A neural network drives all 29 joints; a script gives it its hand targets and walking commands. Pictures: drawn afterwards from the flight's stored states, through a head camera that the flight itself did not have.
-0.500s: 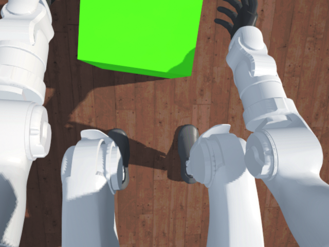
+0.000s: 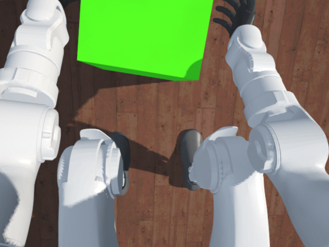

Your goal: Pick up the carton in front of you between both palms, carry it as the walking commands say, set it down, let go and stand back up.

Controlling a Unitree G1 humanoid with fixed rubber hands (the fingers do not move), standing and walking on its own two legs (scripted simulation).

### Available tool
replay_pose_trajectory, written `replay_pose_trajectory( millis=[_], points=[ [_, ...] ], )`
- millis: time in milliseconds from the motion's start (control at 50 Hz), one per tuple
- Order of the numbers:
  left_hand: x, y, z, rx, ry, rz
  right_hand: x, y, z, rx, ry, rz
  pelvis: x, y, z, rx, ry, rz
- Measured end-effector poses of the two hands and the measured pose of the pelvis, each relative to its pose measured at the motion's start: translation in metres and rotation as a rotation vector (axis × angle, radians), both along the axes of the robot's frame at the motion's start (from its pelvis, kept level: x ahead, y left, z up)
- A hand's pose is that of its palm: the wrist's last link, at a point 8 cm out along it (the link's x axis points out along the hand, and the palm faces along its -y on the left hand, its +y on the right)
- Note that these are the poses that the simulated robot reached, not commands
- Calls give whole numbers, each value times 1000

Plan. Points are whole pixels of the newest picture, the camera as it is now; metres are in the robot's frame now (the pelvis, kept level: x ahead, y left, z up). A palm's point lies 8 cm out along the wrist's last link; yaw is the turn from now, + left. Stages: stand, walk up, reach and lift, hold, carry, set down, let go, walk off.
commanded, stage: reach and lift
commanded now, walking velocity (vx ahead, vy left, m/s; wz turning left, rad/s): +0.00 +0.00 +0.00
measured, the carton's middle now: (145, 28) +0.53 +0.05 -0.25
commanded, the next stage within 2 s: none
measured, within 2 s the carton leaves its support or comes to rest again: leaves its support in 0.44 s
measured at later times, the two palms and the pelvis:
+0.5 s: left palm (64, 0) +0.54 +0.19 -0.16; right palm (233, 12) +0.54 -0.11 -0.15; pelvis +0.00 +0.00 -0.01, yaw +1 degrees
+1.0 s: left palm out of the picture +0.48 +0.19 +0.05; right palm out of the picture +0.50 -0.11 +0.05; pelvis +0.00 -0.02 +0.10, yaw +5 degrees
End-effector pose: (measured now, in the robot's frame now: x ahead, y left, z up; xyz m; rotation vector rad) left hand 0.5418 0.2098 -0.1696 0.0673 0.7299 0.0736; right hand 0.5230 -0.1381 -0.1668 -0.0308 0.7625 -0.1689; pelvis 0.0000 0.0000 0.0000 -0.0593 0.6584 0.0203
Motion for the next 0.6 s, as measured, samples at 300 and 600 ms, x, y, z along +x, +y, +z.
replay_pose_trajectory(
  millis=[300,600],
  points=[
    [4,-18,-1,-5,16,-32,10,27,2,20,-13,-4,-6,-1,0,-2,-12,6],
    [-17,-15,38,-21,-31,20,7,33,52,33,-77,-22,5,-4,-3,5,4,37]
  ],
)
